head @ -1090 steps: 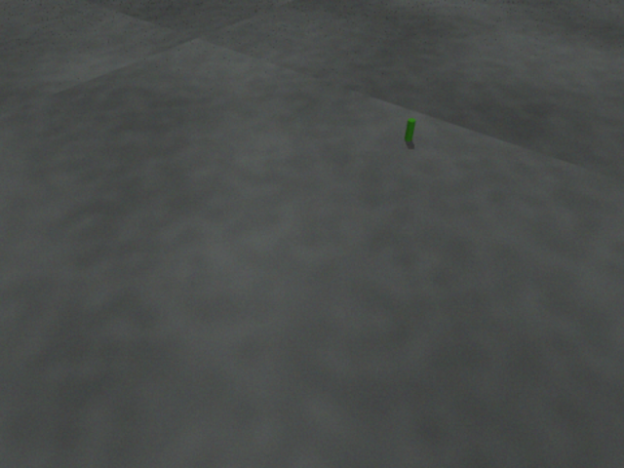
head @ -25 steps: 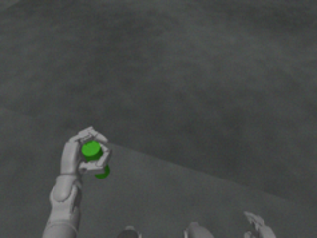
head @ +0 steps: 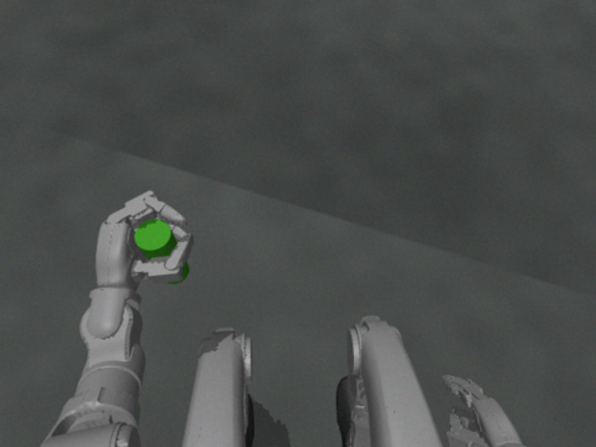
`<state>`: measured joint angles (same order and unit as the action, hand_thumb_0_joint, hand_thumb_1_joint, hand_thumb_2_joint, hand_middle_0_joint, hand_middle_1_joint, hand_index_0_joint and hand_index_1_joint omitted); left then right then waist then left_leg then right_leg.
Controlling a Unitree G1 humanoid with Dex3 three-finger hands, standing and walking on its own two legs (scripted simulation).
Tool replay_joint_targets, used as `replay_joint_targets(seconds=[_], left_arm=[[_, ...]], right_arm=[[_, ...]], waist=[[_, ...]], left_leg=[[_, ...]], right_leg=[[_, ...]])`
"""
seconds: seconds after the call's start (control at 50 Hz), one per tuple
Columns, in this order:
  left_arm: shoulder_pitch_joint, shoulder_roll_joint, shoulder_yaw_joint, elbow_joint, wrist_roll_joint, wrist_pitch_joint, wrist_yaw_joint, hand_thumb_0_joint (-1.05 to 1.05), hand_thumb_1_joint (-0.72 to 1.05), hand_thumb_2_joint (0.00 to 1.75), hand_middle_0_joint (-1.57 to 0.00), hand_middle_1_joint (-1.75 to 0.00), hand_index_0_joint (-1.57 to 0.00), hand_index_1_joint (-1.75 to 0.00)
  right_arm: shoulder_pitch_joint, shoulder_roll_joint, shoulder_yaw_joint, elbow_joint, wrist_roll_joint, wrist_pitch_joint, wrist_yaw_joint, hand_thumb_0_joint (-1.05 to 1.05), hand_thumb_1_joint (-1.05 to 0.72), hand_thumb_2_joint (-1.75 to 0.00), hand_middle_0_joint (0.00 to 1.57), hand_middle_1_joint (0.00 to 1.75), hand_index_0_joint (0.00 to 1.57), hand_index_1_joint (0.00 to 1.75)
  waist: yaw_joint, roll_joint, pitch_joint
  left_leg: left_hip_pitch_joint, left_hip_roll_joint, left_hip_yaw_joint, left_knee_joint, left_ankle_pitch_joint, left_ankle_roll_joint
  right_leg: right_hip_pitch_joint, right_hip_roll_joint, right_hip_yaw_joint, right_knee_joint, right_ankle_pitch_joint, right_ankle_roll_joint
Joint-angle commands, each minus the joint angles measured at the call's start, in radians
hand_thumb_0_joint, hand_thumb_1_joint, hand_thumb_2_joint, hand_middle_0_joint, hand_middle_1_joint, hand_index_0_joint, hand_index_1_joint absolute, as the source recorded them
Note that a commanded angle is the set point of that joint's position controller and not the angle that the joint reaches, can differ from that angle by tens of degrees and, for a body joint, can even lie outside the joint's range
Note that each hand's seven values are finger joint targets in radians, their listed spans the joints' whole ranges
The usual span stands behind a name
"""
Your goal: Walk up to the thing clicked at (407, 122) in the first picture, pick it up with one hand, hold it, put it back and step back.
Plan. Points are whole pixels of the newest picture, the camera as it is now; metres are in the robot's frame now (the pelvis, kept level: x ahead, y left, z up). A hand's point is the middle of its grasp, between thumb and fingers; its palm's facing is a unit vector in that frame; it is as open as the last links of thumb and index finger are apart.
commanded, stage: crouch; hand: left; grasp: from the side
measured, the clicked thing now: (165, 254) +0.39 +0.19 -0.06
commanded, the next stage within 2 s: lower in 1.02 s
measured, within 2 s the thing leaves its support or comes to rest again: neither
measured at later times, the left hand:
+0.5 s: hand (194, 268) +0.41 +0.18 -0.20, palm faces -0.01 -1.00 -0.04, open 5.8 cm
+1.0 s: hand (202, 274) +0.42 +0.18 -0.27, palm faces -0.04 -1.00 -0.03, open 5.8 cm
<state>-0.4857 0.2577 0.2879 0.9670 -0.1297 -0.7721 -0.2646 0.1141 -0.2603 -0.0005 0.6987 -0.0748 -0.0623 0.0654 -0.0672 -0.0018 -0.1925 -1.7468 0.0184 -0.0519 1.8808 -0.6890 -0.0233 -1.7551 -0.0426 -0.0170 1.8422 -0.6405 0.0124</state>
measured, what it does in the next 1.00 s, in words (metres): lowers itself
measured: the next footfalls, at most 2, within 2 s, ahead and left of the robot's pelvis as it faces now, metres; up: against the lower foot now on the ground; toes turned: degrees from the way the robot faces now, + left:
none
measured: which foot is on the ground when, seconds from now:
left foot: down 0.00-1.00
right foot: down 0.00-1.00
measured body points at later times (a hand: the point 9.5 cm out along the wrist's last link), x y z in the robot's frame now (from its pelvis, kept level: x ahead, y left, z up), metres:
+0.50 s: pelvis -0.03 +0.00 -0.15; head +0.17 +0.04 +0.25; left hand +0.41 +0.23 -0.20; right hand +0.07 -0.27 -0.27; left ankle +0.06 +0.13 -0.46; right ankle +0.08 -0.13 -0.46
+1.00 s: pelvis -0.03 +0.01 -0.19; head +0.19 +0.08 +0.20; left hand +0.42 +0.23 -0.27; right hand +0.07 -0.28 -0.28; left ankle +0.06 +0.13 -0.46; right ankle +0.08 -0.13 -0.46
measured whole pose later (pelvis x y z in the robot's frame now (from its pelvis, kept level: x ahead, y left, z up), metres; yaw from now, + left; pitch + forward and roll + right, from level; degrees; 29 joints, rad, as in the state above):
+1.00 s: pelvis -0.03 +0.01 -0.19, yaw -6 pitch +24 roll -9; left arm -0.65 0.48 0.39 1.15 -0.06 -0.86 -0.19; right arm 0.01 -0.33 0.16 0.70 -0.19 -0.01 0.14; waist -0.19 -0.07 0.06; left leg -2.25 -0.01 -0.18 2.52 -0.69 -0.03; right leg -2.20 -0.02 -0.08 2.37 -0.60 0.04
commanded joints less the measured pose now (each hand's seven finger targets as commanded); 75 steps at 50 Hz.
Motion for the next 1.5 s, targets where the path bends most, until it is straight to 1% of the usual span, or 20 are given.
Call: replay_joint_targets(seconds=[0.0, 0.14, 0.18, 0.24, 0.28, 0.32, 0.34, 0.38, 0.44, 0.46, 0.5, 0.54, 0.56, 0.68, 0.72, 0.84, 0.86, 0.92, 1.16, 1.48], left_arm=[[-0.337, 0.158, 0.034, -0.154, -0.014, -0.104, 0.007, 0.00, 0.59, 1.31, -1.31, -1.42, -1.32, -1.41], [-0.405, 0.201, 0.061, -0.085, 0.015, -0.132, 0.021, 0.00, 0.61, 1.32, -1.31, -1.42, -1.31, -1.41], [-0.495, 0.265, 0.095, -0.156, 0.025, -0.146, 0.034, 0.00, 0.60, 1.31, -1.32, -1.41, -1.32, -1.41], [-0.460, 0.221, 0.082, -0.072, 0.022, -0.134, 0.034, 0.00, 0.63, 1.33, -1.31, -1.41, -1.31, -1.41], [-0.467, 0.262, 0.117, -0.040, 0.026, -0.134, 0.045, 0.00, 0.59, 1.32, -1.31, -1.40, -1.31, -1.40], [-0.495, 0.235, 0.083, -0.052, 0.030, -0.137, 0.039, 0.00, 0.61, 1.33, -1.31, -1.41, -1.32, -1.41], [-0.479, 0.271, 0.115, -0.035, 0.035, -0.137, 0.044, 0.00, 0.61, 1.33, -1.31, -1.41, -1.31, -1.41], [-0.497, 0.300, 0.119, -0.056, 0.047, -0.139, 0.047, 0.00, 0.59, 1.32, -1.32, -1.41, -1.32, -1.41], [-0.493, 0.272, 0.095, -0.045, 0.044, -0.135, 0.043, 0.00, 0.60, 1.33, -1.32, -1.41, -1.32, -1.41], [-0.483, 0.308, 0.135, -0.044, 0.040, -0.134, 0.044, 0.00, 0.61, 1.34, -1.31, -1.41, -1.31, -1.41], [-0.451, 0.271, 0.096, 0.000, 0.045, -0.128, 0.042, 0.00, 0.60, 1.32, -1.31, -1.41, -1.31, -1.41], [-0.475, 0.339, 0.144, -0.043, 0.049, -0.135, 0.050, 0.00, 0.59, 1.32, -1.30, -1.40, -1.30, -1.40], [-0.443, 0.301, 0.111, -0.006, 0.050, -0.131, 0.043, 0.00, 0.62, 1.32, -1.29, -1.40, -1.29, -1.40], [-0.454, 0.355, 0.141, -0.021, 0.046, -0.144, 0.045, 0.00, 0.61, 1.34, -1.29, -1.41, -1.30, -1.41], [-0.473, 0.333, 0.105, -0.019, 0.041, -0.148, 0.043, 0.00, 0.60, 1.35, -1.32, -1.43, -1.32, -1.43], [-0.469, 0.375, 0.123, -0.012, 0.049, -0.160, 0.065, 0.00, 0.57, 1.32, -1.30, -1.40, -1.31, -1.40], [-0.469, 0.355, 0.102, -0.006, 0.049, -0.163, 0.063, 0.00, 0.59, 1.33, -1.30, -1.40, -1.30, -1.40], [-0.456, 0.394, 0.122, -0.025, 0.050, -0.170, 0.073, 0.00, 0.59, 1.32, -1.27, -1.38, -1.27, -1.38], [-0.424, 0.398, 0.099, 0.073, 0.062, -0.196, 0.119, 0.00, 0.49, 1.31, -1.34, -1.45, -1.35, -1.44], [-0.474, 0.545, 0.142, 0.218, 0.061, -0.331, 0.171, 0.00, 0.54, 1.31, -1.31, -1.42, -1.32, -1.41]], right_arm=[[0.089, -0.179, -0.059, -0.067, -0.009, -0.029, 0.000, 0.00, -0.88, -0.90, 0.20, 0.30, 0.20, 0.30], [0.079, -0.202, -0.047, -0.041, -0.027, -0.028, 0.014, 0.00, -0.89, -0.90, 0.20, 0.30, 0.20, 0.30], [0.093, -0.210, -0.051, -0.031, -0.032, -0.021, 0.014, 0.00, -0.89, -0.90, 0.20, 0.30, 0.20, 0.30], [0.087, -0.210, -0.043, -0.018, -0.034, -0.017, 0.020, 0.00, -0.89, -0.90, 0.20, 0.30, 0.20, 0.30], [0.081, -0.216, -0.037, -0.013, -0.038, -0.013, 0.021, 0.00, -0.89, -0.90, 0.20, 0.30, 0.20, 0.30], [0.082, -0.222, -0.032, -0.009, -0.042, -0.010, 0.026, 0.00, -0.88, -0.90, 0.20, 0.30, 0.20, 0.30], [0.077, -0.227, -0.028, -0.010, -0.043, -0.007, 0.027, 0.00, -0.88, -0.90, 0.20, 0.30, 0.20, 0.30], [0.081, -0.238, -0.025, -0.012, -0.048, 0.002, 0.028, 0.00, -0.89, -0.90, 0.20, 0.30, 0.20, 0.30], [0.081, -0.248, -0.012, -0.011, -0.052, 0.007, 0.033, 0.00, -0.89, -0.90, 0.20, 0.30, 0.20, 0.30], [0.082, -0.260, -0.008, -0.021, -0.052, 0.010, 0.034, 0.00, -0.89, -0.90, 0.20, 0.30, 0.20, 0.30], [0.088, -0.260, 0.003, -0.003, -0.059, 0.017, 0.039, 0.00, -0.89, -0.90, 0.20, 0.30, 0.20, 0.30], [0.076, -0.278, 0.004, -0.025, -0.065, 0.022, 0.037, 0.00, -0.89, -0.90, 0.20, 0.30, 0.20, 0.30], [0.079, -0.276, 0.013, -0.012, -0.067, 0.026, 0.040, 0.00, -0.89, -0.90, 0.20, 0.30, 0.20, 0.30], [0.049, -0.299, 0.034, -0.035, -0.084, 0.033, 0.052, 0.00, -0.89, -0.90, 0.20, 0.30, 0.20, 0.30], [0.040, -0.300, 0.045, -0.025, -0.088, 0.033, 0.055, 0.00, -0.89, -0.90, 0.20, 0.30, 0.20, 0.30], [0.022, -0.327, 0.063, -0.031, -0.106, 0.038, 0.061, 0.00, -0.89, -0.90, 0.20, 0.30, 0.20, 0.30], [0.019, -0.336, 0.069, -0.032, -0.109, 0.040, 0.063, 0.00, -0.89, -0.90, 0.20, 0.30, 0.20, 0.30], [0.013, -0.344, 0.079, -0.035, -0.118, 0.046, 0.064, 0.00, -0.89, -0.90, 0.20, 0.30, 0.20, 0.30], [-0.027, -0.370, 0.130, -0.053, -0.143, 0.059, 0.080, 0.00, -0.91, -0.91, 0.20, 0.30, 0.20, 0.30], [-0.125, -0.420, 0.249, -0.088, -0.211, 0.056, 0.084, 0.00, -0.90, -0.90, 0.20, 0.30, 0.20, 0.30]], waist=[[-0.041, 0.047, -0.557], [-0.046, 0.078, -0.578], [-0.046, 0.121, -0.619], [-0.062, 0.089, -0.577], [-0.059, 0.072, -0.538], [-0.078, 0.094, -0.535], [-0.067, 0.088, -0.528], [-0.070, 0.112, -0.534], [-0.093, 0.113, -0.532], [-0.089, 0.116, -0.548], [-0.098, 0.125, -0.509], [-0.095, 0.151, -0.528], [-0.106, 0.160, -0.496], [-0.119, 0.130, -0.462], [-0.135, 0.139, -0.416], [-0.138, 0.173, -0.414], [-0.159, 0.181, -0.407], [-0.141, 0.222, -0.431], [-0.197, 0.206, -0.318], [-0.261, 0.256, -0.228]], left_leg=[[0.205, -0.037, 0.020, -0.132, 0.139, 0.033], [0.118, -0.043, 0.035, -0.004, 0.092, 0.033], [0.121, -0.042, 0.038, 0.018, 0.084, 0.031], [0.038, -0.045, 0.049, 0.071, 0.050, 0.036], [-0.026, -0.048, 0.052, 0.101, 0.000, 0.042], [-0.034, -0.049, 0.048, 0.120, -0.008, 0.041], [-0.053, -0.049, 0.046, 0.127, -0.012, 0.041], [-0.055, -0.046, 0.041, 0.145, 0.006, 0.037], [-0.067, -0.045, 0.032, 0.182, 0.035, 0.035], [-0.059, -0.044, 0.025, 0.196, 0.074, 0.033], [-0.073, -0.042, 0.018, 0.212, 0.095, 0.029], [-0.062, -0.040, 0.014, 0.232, 0.110, 0.027], [-0.065, -0.039, 0.008, 0.231, 0.112, 0.024], [-0.151, -0.037, 0.004, 0.283, 0.039, 0.035], [-0.161, -0.035, -0.003, 0.287, 0.012, 0.034], [-0.140, -0.030, -0.022, 0.314, 0.039, 0.025], [-0.118, -0.028, -0.032, 0.314, 0.053, 0.022], [-0.086, -0.028, -0.038, 0.320, 0.097, 0.015], [-0.136, -0.023, -0.070, 0.347, 0.070, 0.015], [-0.132, -0.010, -0.119, 0.394, 0.039, 0.008]], right_leg=[[0.256, 0.033, -0.003, -0.127, 0.131, -0.045], [0.113, 0.031, -0.035, 0.017, 0.104, -0.046], [0.085, 0.032, -0.045, 0.055, 0.103, -0.048], [0.058, 0.031, -0.050, 0.088, 0.075, -0.042], [0.026, 0.033, -0.054, 0.103, 0.034, -0.038], [0.007, 0.034, -0.067, 0.128, 0.036, -0.038], [0.001, 0.033, -0.072, 0.144, 0.028, -0.038], [-0.022, 0.035, -0.081, 0.173, 0.047, -0.040], [-0.037, 0.034, -0.090, 0.204, 0.080, -0.039], [-0.029, 0.035, -0.094, 0.223, 0.113, -0.039], [-0.057, 0.036, -0.101, 0.245, 0.131, -0.041], [-0.054, 0.037, -0.103, 0.258, 0.148, -0.040], [-0.071, 0.037, -0.112, 0.270, 0.148, -0.042], [-0.054, 0.047, -0.125, 0.275, 0.099, -0.031], [-0.092, 0.050, -0.132, 0.280, 0.082, -0.032], [-0.101, 0.055, -0.148, 0.312, 0.109, -0.034], [-0.109, 0.052, -0.156, 0.317, 0.124, -0.034], [-0.098, 0.055, -0.159, 0.337, 0.160, -0.038], [-0.110, 0.059, -0.188, 0.352, 0.151, -0.034], [-0.070, 0.080, -0.242, 0.369, 0.148, -0.026]])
